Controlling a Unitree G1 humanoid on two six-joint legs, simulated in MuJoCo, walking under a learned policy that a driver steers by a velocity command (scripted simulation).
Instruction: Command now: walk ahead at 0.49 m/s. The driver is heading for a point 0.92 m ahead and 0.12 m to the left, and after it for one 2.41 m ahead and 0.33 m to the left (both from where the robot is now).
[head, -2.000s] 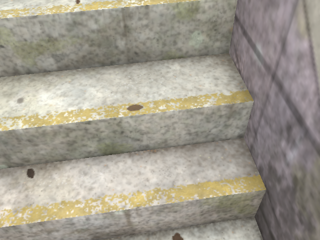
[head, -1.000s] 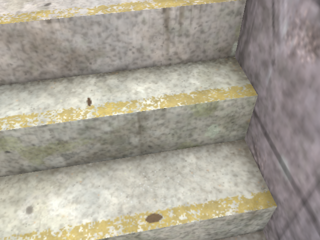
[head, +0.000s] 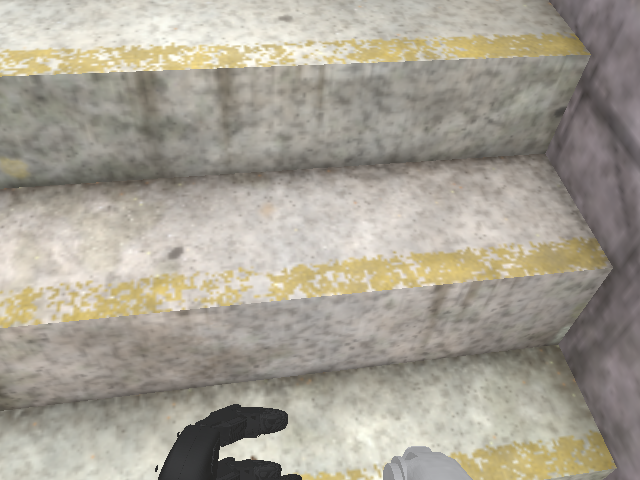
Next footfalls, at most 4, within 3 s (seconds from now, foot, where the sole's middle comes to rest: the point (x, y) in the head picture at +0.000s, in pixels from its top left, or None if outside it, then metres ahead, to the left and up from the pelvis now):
0.04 right None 0.18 -0.08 -0.61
0.52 left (188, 459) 0.40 0.18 -0.40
1.02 right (392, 225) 0.66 -0.10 -0.18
1.68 left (235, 33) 0.85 0.13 0.00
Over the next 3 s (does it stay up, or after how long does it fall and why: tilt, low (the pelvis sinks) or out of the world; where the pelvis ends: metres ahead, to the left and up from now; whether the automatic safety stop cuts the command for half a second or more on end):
stays up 1.31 0.29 1.17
